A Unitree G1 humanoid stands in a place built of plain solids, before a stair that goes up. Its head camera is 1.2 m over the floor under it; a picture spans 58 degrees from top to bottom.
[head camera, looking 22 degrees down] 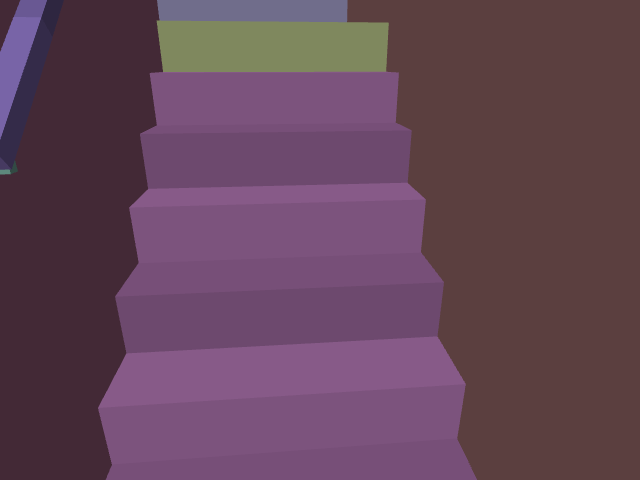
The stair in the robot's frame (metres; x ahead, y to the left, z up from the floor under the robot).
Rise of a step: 0.20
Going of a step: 0.23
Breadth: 0.97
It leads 5 degrees to the left of straight ahead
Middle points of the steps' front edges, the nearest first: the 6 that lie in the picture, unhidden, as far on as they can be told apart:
0.91 0.08 0.39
1.13 0.10 0.59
1.36 0.12 0.78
1.58 0.15 0.98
1.81 0.17 1.17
2.03 0.19 1.37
